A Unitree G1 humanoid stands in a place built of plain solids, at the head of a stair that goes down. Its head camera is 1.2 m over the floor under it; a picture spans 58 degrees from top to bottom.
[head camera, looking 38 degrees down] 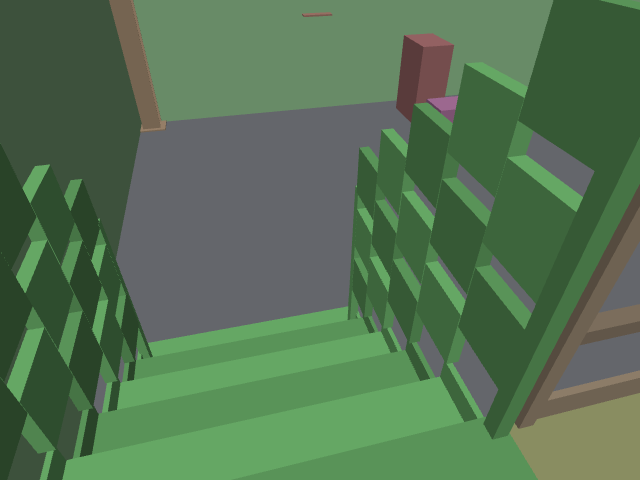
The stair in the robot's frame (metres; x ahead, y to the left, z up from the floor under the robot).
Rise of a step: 0.18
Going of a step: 0.27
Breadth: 1.32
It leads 14 degrees to the left of straight ahead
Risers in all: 6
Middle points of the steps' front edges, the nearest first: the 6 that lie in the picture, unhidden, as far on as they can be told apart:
0.54 0.11 0.00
0.80 0.18 -0.18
1.06 0.24 -0.37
1.33 0.31 -0.55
1.59 0.37 -0.74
1.85 0.43 -0.92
